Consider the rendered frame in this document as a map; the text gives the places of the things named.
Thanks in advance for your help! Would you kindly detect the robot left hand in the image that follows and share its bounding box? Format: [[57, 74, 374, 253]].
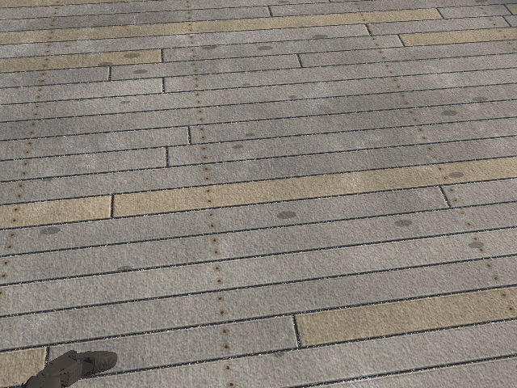
[[21, 350, 117, 388]]

